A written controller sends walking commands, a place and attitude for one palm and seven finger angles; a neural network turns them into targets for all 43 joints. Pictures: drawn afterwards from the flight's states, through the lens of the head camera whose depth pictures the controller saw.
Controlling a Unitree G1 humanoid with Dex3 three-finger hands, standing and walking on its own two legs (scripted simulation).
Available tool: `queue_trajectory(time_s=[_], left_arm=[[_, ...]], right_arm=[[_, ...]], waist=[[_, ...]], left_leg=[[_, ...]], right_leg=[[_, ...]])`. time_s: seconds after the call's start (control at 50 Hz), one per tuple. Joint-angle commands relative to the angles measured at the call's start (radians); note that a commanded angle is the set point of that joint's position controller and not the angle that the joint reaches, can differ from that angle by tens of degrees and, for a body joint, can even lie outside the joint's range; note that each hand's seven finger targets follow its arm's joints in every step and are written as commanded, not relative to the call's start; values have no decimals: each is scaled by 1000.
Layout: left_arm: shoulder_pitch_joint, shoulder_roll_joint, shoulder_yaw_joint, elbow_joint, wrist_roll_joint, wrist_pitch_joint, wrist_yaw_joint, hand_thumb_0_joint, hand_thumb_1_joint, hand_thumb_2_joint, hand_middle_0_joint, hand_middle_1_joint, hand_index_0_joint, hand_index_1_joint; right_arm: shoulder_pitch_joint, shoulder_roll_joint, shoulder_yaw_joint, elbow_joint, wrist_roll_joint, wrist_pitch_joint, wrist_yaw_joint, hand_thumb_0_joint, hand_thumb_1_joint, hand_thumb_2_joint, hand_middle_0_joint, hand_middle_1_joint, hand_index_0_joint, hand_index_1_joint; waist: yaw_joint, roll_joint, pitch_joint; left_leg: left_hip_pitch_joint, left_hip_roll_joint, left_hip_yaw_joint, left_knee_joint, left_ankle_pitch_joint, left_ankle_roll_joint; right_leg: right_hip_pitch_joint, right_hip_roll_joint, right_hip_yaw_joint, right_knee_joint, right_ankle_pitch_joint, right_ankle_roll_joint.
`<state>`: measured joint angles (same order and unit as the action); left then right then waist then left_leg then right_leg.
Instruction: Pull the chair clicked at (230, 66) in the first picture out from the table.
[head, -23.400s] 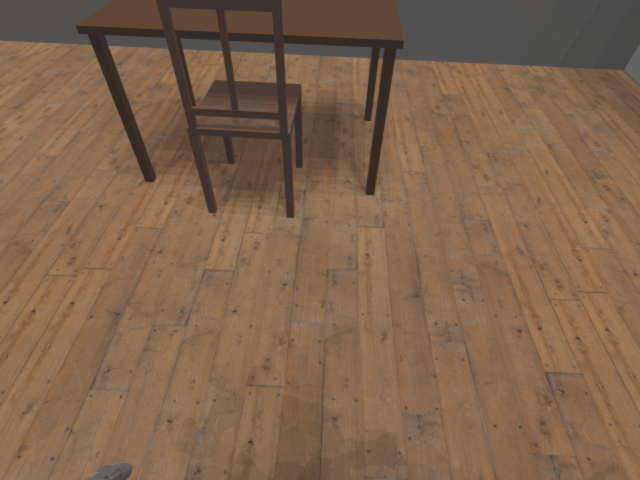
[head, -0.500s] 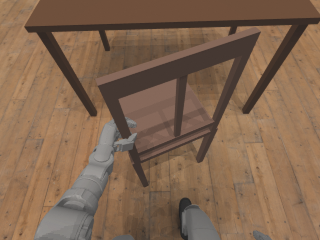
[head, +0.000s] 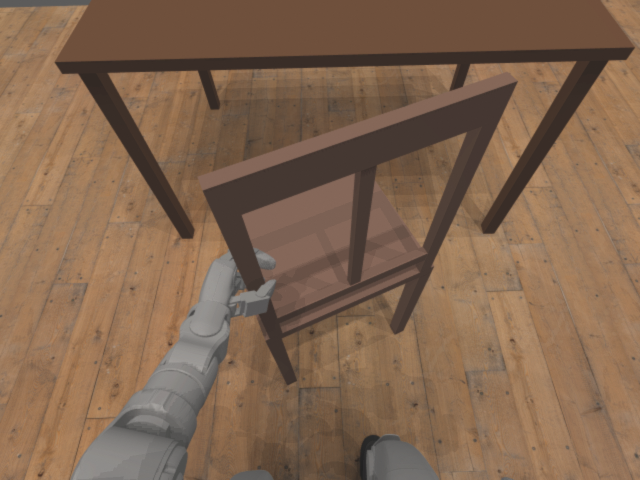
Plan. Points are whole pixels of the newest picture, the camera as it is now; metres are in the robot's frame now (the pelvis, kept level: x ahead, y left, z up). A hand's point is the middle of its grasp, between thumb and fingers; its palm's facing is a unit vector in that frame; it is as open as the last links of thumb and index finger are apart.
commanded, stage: step backward, pulling the chair out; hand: left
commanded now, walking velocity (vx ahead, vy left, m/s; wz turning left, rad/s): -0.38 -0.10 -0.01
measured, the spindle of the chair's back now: (358, 235) +0.46 -0.05 -0.06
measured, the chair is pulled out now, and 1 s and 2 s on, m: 0.26 0.40 0.49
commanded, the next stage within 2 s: stop walking, hand still on the chair in 1.38 s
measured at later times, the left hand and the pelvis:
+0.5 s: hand (267, 326) +0.31 +0.08 -0.05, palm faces -0.09 -0.97 -0.21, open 5.7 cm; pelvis -0.07 -0.02 +0.01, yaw +2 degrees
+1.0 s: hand (259, 405) +0.21 +0.08 -0.05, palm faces -0.10 -0.96 -0.25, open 5.8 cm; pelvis -0.15 -0.02 +0.00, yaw -2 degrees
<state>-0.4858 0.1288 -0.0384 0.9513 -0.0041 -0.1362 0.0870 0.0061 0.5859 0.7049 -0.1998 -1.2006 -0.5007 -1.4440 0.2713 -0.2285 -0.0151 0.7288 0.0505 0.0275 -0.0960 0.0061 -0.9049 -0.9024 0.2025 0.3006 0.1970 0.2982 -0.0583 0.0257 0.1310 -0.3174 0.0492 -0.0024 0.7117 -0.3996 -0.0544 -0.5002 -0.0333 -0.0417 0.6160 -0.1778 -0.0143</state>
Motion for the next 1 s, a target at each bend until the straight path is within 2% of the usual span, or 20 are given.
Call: queue_trajectory(time_s=[0.0,0.06,0.08,0.1,0.14,0.18,0.24,0.28,0.3,0.34,0.38,0.48,0.54,0.56,0.64,0.74,0.8,0.84,0.9,0.98], left_arm=[[-411,165,31,-126,-6,-68,0,0,900,900,-500,-1450,-500,-1450],[-387,149,14,-134,-15,-67,6,0,900,900,-500,-1450,-500,-1450],[-387,136,7,-160,-20,-73,8,0,900,900,-500,-1450,-500,-1450],[-393,102,-6,-170,-19,-74,9,0,900,900,-500,-1450,-500,-1450],[-448,101,1,-229,-1,-89,2,0,900,900,-500,-1450,-500,-1450],[-421,127,33,-205,2,-91,14,0,900,900,-500,-1450,-500,-1450],[-424,138,18,-178,13,-121,10,0,900,900,-500,-1450,-500,-1450],[-411,204,52,-139,-1,-120,11,0,900,900,-500,-1450,-500,-1450],[-389,217,64,-103,-1,-105,6,0,900,900,-500,-1450,-500,-1450],[-398,204,55,-116,-4,-97,8,0,900,900,-500,-1450,-500,-1450],[-366,203,56,-123,-6,-79,16,0,900,900,-500,-1450,-500,-1450],[-319,185,31,-163,-27,-35,19,0,900,900,-500,-1450,-500,-1450],[-339,135,-10,-219,-29,-32,13,0,900,900,-500,-1450,-500,-1450],[-339,127,-12,-211,-27,-32,11,0,900,900,-500,-1450,-500,-1450],[-358,131,-10,-274,-7,-47,13,0,900,900,-500,-1450,-500,-1450],[-383,139,-3,-248,-4,-69,17,0,900,900,-500,-1450,-500,-1450],[-361,189,19,-160,-14,-78,18,0,900,900,-500,-1450,-500,-1450],[-321,208,31,-103,-9,-75,17,0,900,900,-500,-1450,-500,-1450],[-327,196,44,-67,-2,-73,15,0,900,900,-500,-1450,-500,-1450],[-319,195,43,-16,-8,-95,15,0,900,900,-500,-1450,-500,-1450]], right_arm=[[33,-148,-40,-49,-3,-44,-19,0,-900,-900,200,300,200,300],[16,-155,-32,-46,1,-36,-33,0,-900,-900,200,300,200,300],[-2,-184,-45,-67,-6,-28,-35,0,-900,-900,200,300,200,300],[3,-172,-47,-83,-10,-15,-27,0,-900,-900,200,300,200,300],[-36,-138,-37,-100,-29,-1,-1,0,-900,-900,200,300,200,300],[-44,-137,-38,-103,-21,3,2,0,-900,-900,200,300,200,300],[9,-130,-47,-71,-15,-2,2,0,-900,-900,200,300,200,300],[-4,-144,-51,-61,-1,-10,-13,0,-900,-900,200,300,200,300],[-41,-141,-51,-67,10,-15,-9,0,-900,-900,200,300,200,300],[-68,-123,-37,-71,9,-24,0,0,-900,-900,200,300,200,300],[-65,-128,-24,-59,8,-27,-7,0,-900,-900,200,300,200,300],[-37,-143,-29,-75,16,1,-29,0,-900,-900,200,300,200,300],[-31,-165,-47,-100,11,23,-33,0,-900,-900,200,300,200,300],[-27,-165,-53,-104,15,30,-31,0,-900,-900,200,300,200,300],[-78,-147,-42,-156,-10,49,-27,0,-900,-900,200,300,200,300],[-73,-135,-32,-165,-5,28,-27,0,-900,-900,200,300,200,300],[6,-116,-38,-101,7,-6,-30,0,-900,-900,200,300,200,300],[37,-117,-38,-82,13,-28,-22,0,-900,-900,200,300,200,300],[40,-110,-14,-57,8,-46,-16,0,-900,-900,200,300,200,300],[66,-125,14,-35,7,-78,-29,0,-900,-900,200,300,200,300]], waist=[[10,-185,-461],[3,-48,-503],[9,106,-497],[10,159,-496],[17,255,-433],[28,172,-368],[0,-69,-474],[5,-246,-550],[25,-231,-530],[47,-134,-469],[37,-91,-493],[21,-163,-549],[10,-67,-548],[8,-77,-542],[25,145,-458],[51,54,-302],[38,-266,-323],[46,-359,-362],[26,-272,-425],[21,-120,-412]], left_leg=[[-37,15,-47,26,-71,0],[124,77,-28,-292,300,27],[177,162,-101,-303,514,65],[165,219,-133,-264,667,100],[105,262,-140,-305,632,130],[71,268,-130,-276,617,134],[200,161,-17,-70,735,37],[-2,28,17,60,160,-12],[-57,11,-34,124,-59,-5],[-65,13,-77,167,-111,3],[-35,10,-60,48,-71,0],[97,22,17,-208,166,6],[207,116,4,-268,481,43],[221,124,31,-257,467,44],[37,179,-1,-334,371,68],[-187,181,5,-313,5,97],[4,-3,93,-40,-123,45],[85,-75,75,225,-151,39],[119,-49,46,232,-123,38],[180,-45,89,-204,-47,49]], right_leg=[[438,-310,215,-140,770,-149],[348,-195,97,-42,464,-31],[279,-100,47,22,353,15],[263,-46,23,96,235,29],[234,-28,24,170,-107,20],[233,-19,24,117,-121,9],[380,-107,89,-119,608,-21],[608,-251,223,-109,1072,-107],[559,-310,253,-138,966,-123],[458,-340,252,-178,730,-132],[481,-325,205,-162,737,-118],[503,-258,139,-138,670,-43],[409,-131,67,-129,472,33],[388,-112,72,-146,424,45],[388,-66,43,12,176,30],[343,-60,80,36,-72,13],[112,-192,248,-326,-271,-29],[37,-256,307,-517,-478,-54],[85,-252,210,-458,-357,-72],[113,-196,109,-352,-318,-14]])
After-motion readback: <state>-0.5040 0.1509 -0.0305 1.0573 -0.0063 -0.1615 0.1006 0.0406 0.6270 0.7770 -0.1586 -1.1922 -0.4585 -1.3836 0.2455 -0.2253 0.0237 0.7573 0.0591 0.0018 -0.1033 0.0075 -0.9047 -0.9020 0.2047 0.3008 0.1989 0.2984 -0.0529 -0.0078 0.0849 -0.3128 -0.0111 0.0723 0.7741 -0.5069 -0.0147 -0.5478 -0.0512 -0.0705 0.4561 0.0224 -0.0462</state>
